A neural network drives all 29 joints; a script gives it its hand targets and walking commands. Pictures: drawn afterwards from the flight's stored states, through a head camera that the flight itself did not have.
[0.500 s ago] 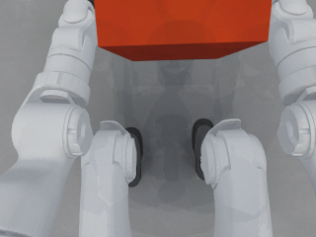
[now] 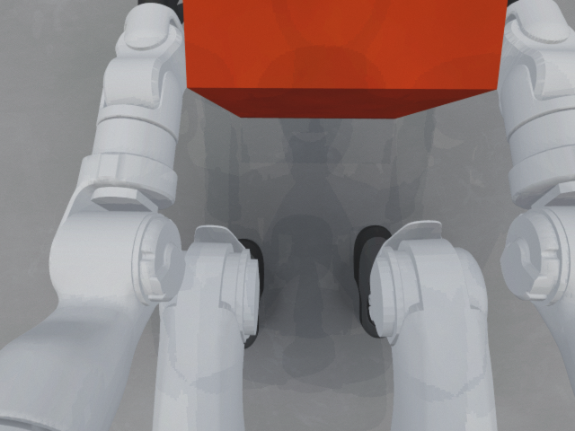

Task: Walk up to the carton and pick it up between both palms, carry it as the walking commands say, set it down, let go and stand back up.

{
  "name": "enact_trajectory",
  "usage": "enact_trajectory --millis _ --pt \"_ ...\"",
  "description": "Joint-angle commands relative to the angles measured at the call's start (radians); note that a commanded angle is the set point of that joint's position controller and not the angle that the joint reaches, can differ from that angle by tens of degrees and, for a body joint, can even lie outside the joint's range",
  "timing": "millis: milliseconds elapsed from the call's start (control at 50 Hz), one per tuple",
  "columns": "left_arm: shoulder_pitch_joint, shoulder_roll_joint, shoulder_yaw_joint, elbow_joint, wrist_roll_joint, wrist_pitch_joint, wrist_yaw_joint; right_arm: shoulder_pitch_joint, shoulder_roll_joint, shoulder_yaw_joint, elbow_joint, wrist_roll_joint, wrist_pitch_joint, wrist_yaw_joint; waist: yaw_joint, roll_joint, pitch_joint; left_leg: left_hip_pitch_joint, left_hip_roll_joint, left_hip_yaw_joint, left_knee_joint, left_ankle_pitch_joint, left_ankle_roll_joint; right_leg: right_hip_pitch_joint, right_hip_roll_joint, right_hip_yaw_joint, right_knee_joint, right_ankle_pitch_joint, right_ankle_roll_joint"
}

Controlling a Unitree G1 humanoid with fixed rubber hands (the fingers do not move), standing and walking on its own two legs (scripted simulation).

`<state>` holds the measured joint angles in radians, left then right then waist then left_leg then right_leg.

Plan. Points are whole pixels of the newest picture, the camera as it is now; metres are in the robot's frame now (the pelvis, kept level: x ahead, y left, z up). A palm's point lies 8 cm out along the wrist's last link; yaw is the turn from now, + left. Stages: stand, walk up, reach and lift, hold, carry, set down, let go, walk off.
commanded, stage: reach and lift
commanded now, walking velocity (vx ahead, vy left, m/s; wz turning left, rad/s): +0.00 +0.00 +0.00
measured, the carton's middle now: (327, 30) +0.54 -0.03 -0.22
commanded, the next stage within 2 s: none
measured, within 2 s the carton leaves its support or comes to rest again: leaves its support in 0.06 s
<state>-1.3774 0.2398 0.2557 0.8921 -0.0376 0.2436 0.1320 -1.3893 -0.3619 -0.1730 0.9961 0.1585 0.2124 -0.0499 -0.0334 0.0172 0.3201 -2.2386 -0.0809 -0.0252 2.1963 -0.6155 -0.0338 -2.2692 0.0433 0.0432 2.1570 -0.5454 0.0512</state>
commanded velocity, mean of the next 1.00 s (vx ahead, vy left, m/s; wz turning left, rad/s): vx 0.00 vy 0.00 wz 0.00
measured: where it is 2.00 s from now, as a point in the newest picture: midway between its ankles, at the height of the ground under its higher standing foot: (309, 304)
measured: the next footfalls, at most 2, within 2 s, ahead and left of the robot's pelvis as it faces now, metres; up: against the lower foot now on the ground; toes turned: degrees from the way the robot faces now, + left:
none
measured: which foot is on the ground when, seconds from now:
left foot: down 0.00-1.00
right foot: down 0.00-1.00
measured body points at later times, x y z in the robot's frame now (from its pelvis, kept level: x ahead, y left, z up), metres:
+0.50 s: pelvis -0.01 +0.00 +0.04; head +0.33 -0.02 +0.33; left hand +0.56 +0.14 -0.07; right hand +0.54 -0.21 -0.08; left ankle +0.10 +0.12 -0.34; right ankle +0.12 -0.13 -0.34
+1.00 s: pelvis +0.00 -0.01 +0.09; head +0.33 -0.02 +0.40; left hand +0.55 +0.14 -0.02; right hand +0.53 -0.21 -0.03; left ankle +0.10 +0.12 -0.34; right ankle +0.12 -0.13 -0.34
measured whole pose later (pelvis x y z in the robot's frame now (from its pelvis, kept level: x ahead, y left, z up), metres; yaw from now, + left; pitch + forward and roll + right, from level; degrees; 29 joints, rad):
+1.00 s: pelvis +0.00 -0.01 +0.09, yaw +0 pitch +41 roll +0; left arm -1.20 0.13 0.40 0.69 0.07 0.36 0.06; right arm -1.18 -0.24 -0.32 0.74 0.01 0.35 -0.02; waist -0.03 0.04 0.11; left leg -2.03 -0.12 -0.07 1.88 -0.56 -0.06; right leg -2.05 0.08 0.06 1.85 -0.51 0.06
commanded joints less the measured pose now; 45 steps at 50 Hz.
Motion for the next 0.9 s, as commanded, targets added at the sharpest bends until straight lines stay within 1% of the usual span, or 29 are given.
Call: enact_trajectory --millis 0,80,100,120,180,200,260,280,300,320,360,380,400,420,500,520,540,560,580,600,620,660,680,760,780,820,840,860,880 --pt "-0.777 -0.947 -0.510 -0.359 -0.194 -0.051 -0.245 -0.660 0.998 0.359 -0.357 0.112 -0.018 0.253 -0.037 0.052 -1.769 0.787 -0.054 0.105 -0.172 0.531 0.003 0.746 0.051 -0.141 -0.116 0.517 -0.041" --pt "-0.776 -0.913 -0.493 -0.387 -0.185 -0.011 -0.247 -0.765 0.954 0.390 -0.475 0.118 0.005 0.228 0.000 0.008 -1.942 0.844 -0.060 0.114 -0.202 0.495 0.006 0.921 0.061 -0.121 -0.140 0.486 -0.033" --pt "-0.769 -0.894 -0.482 -0.376 -0.174 -0.001 -0.250 -0.761 0.965 0.384 -0.468 0.109 0.022 0.226 -0.009 -0.012 -1.932 0.842 -0.057 0.124 -0.206 0.442 0.011 0.943 0.065 -0.118 -0.161 0.442 -0.029" --pt "-0.762 -0.923 -0.503 -0.377 -0.191 0.010 -0.257 -0.795 0.949 0.411 -0.520 0.106 0.023 0.220 -0.044 -0.031 -1.960 0.848 -0.058 0.121 -0.198 0.494 0.007 1.013 0.063 -0.136 -0.151 0.522 -0.023" --pt "-0.824 -0.908 -0.514 -0.428 -0.220 0.012 -0.265 -0.831 0.979 0.442 -0.548 0.106 0.042 0.206 -0.037 -0.076 -1.977 0.780 -0.071 0.127 -0.212 0.449 0.021 1.091 0.072 -0.114 -0.175 0.517 -0.015" --pt "-0.835 -0.921 -0.513 -0.392 -0.220 0.021 -0.270 -0.839 0.969 0.432 -0.542 0.092 0.042 0.200 -0.067 -0.092 -1.908 0.746 -0.071 0.127 -0.218 0.416 0.020 1.070 0.072 -0.121 -0.191 0.489 -0.013" --pt "-0.809 -0.925 -0.457 -0.333 -0.169 0.035 -0.284 -0.807 1.006 0.383 -0.458 0.066 0.056 0.206 -0.032 -0.066 -1.767 0.698 -0.067 0.134 -0.270 0.305 0.022 1.004 0.068 -0.116 -0.238 0.367 -0.017" --pt "-0.815 -0.943 -0.441 -0.311 -0.167 0.038 -0.294 -0.816 1.024 0.370 -0.461 0.051 0.059 0.207 -0.052 -0.093 -1.718 0.641 -0.069 0.124 -0.280 0.274 0.029 1.004 0.074 -0.118 -0.250 0.355 -0.019" --pt "-0.792 -0.938 -0.424 -0.284 -0.141 0.041 -0.298 -0.789 1.037 0.359 -0.410 0.042 0.065 0.216 -0.026 -0.062 -1.681 0.662 -0.063 0.123 -0.293 0.264 0.030 0.958 0.069 -0.121 -0.246 0.328 -0.020" --pt "-0.753 -0.958 -0.387 -0.236 -0.115 0.047 -0.305 -0.745 1.067 0.327 -0.343 0.016 0.075 0.227 -0.032 -0.067 -1.595 0.633 -0.066 0.127 -0.309 0.223 0.029 0.917 0.068 -0.124 -0.268 0.286 -0.023" --pt "-0.780 -0.926 -0.368 -0.233 -0.079 0.055 -0.321 -0.693 1.104 0.299 -0.291 0.007 0.095 0.250 0.023 -0.034 -1.568 0.623 -0.060 0.143 -0.313 0.196 0.029 0.894 0.068 -0.108 -0.279 0.257 -0.025" --pt "-0.721 -0.937 -0.336 -0.153 -0.052 0.067 -0.332 -0.712 1.097 0.289 -0.277 -0.006 0.096 0.260 0.022 -0.023 -1.504 0.603 -0.052 0.132 -0.320 0.170 0.033 0.830 0.067 -0.112 -0.281 0.224 -0.022" --pt "-0.731 -0.956 -0.334 -0.192 -0.054 0.066 -0.335 -0.720 1.118 0.289 -0.321 -0.008 0.093 0.264 0.017 -0.029 -1.561 0.634 -0.058 0.121 -0.327 0.220 0.036 0.855 0.070 -0.116 -0.279 0.278 -0.023" --pt "-0.719 -0.935 -0.313 -0.139 -0.028 0.066 -0.341 -0.665 1.115 0.251 -0.221 -0.036 0.102 0.275 0.024 -0.020 -1.423 0.568 -0.056 0.125 -0.332 0.180 0.033 0.750 0.066 -0.119 -0.287 0.229 -0.023" --pt "-0.634 -0.982 -0.260 -0.140 0.007 0.050 -0.329 -0.585 1.151 0.196 -0.213 -0.061 0.088 0.295 0.040 -0.018 -1.386 0.584 -0.063 0.108 -0.369 0.300 0.028 0.664 0.074 -0.128 -0.308 0.330 -0.025" --pt "-0.639 -1.014 -0.265 -0.173 -0.012 0.042 -0.328 -0.598 1.127 0.184 -0.253 -0.065 0.081 0.291 0.010 0.004 -1.443 0.607 -0.068 0.114 -0.360 0.338 0.021 0.671 0.076 -0.120 -0.324 0.349 -0.031" --pt "-0.645 -1.014 -0.272 -0.198 -0.014 0.038 -0.326 -0.623 1.137 0.204 -0.285 -0.064 0.078 0.287 0.025 -0.030 -1.503 0.596 -0.075 0.113 -0.366 0.370 0.022 0.725 0.078 -0.126 -0.314 0.396 -0.025" --pt "-0.656 -1.035 -0.300 -0.231 -0.043 0.035 -0.323 -0.632 1.148 0.220 -0.338 -0.051 0.071 0.279 -0.011 -0.042 -1.580 0.644 -0.078 0.105 -0.366 0.421 0.020 0.744 0.082 -0.132 -0.317 0.435 -0.025" --pt "-0.672 -1.039 -0.330 -0.240 -0.051 0.036 -0.316 -0.616 1.117 0.215 -0.329 -0.056 0.066 0.275 -0.027 0.007 -1.591 0.650 -0.078 0.106 -0.367 0.430 0.009 0.735 0.081 -0.130 -0.318 0.443 -0.031" --pt "-0.604 -1.044 -0.333 -0.246 -0.039 0.038 -0.313 -0.602 1.136 0.247 -0.358 -0.057 0.067 0.269 -0.016 -0.041 -1.629 0.665 -0.085 0.100 -0.369 0.495 0.015 0.779 0.086 -0.138 -0.317 0.501 -0.022" --pt "-0.605 -1.068 -0.358 -0.265 -0.054 0.044 -0.313 -0.584 1.107 0.259 -0.392 -0.046 0.064 0.265 -0.023 0.015 -1.702 0.712 -0.082 0.109 -0.359 0.498 0.003 0.799 0.083 -0.123 -0.324 0.493 -0.032" --pt "-0.561 -1.063 -0.351 -0.211 -0.031 0.051 -0.314 -0.536 1.154 0.243 -0.323 -0.073 0.075 0.266 -0.031 -0.020 -1.570 0.671 -0.085 0.092 -0.407 0.451 0.009 0.749 0.086 -0.143 -0.351 0.445 -0.025" --pt "-0.577 -1.060 -0.377 -0.241 -0.046 0.055 -0.315 -0.499 1.143 0.237 -0.314 -0.079 0.086 0.269 -0.048 0.014 -1.603 0.689 -0.078 0.097 -0.404 0.412 -0.001 0.748 0.084 -0.138 -0.355 0.410 -0.031" --pt "-0.552 -1.106 -0.440 -0.304 -0.079 0.061 -0.305 -0.513 1.118 0.287 -0.430 -0.061 0.082 0.266 -0.069 0.044 -1.744 0.753 -0.083 0.096 -0.414 0.537 -0.020 0.854 0.092 -0.140 -0.364 0.540 -0.030" --pt "-0.548 -1.100 -0.428 -0.303 -0.073 0.064 -0.307 -0.526 1.127 0.297 -0.439 -0.064 0.088 0.268 -0.062 -0.007 -1.739 0.752 -0.088 0.090 -0.428 0.501 -0.010 0.859 0.092 -0.144 -0.382 0.504 -0.027" --pt "-0.581 -1.121 -0.463 -0.319 -0.077 0.070 -0.306 -0.538 1.122 0.303 -0.462 -0.043 0.088 0.271 -0.072 0.059 -1.742 0.780 -0.077 0.089 -0.444 0.454 -0.017 0.845 0.092 -0.140 -0.393 0.459 -0.030" --pt "-0.543 -1.113 -0.447 -0.310 -0.061 0.078 -0.307 -0.594 1.109 0.320 -0.516 -0.031 0.087 0.271 -0.047 0.057 -1.754 0.798 -0.081 0.092 -0.449 0.475 -0.015 0.852 0.092 -0.142 -0.404 0.465 -0.026" --pt "-0.551 -1.085 -0.447 -0.339 -0.058 0.069 -0.300 -0.521 1.149 0.319 -0.455 -0.035 0.101 0.276 -0.026 0.029 -1.749 0.792 -0.082 0.101 -0.452 0.484 -0.012 0.883 0.094 -0.138 -0.409 0.488 -0.022" --pt "-0.565 -1.107 -0.458 -0.362 -0.072 0.072 -0.299 -0.536 1.147 0.324 -0.485 -0.031 0.106 0.278 -0.063 0.008 -1.809 0.841 -0.082 0.084 -0.461 0.490 -0.009 0.904 0.099 -0.149 -0.411 0.491 -0.020"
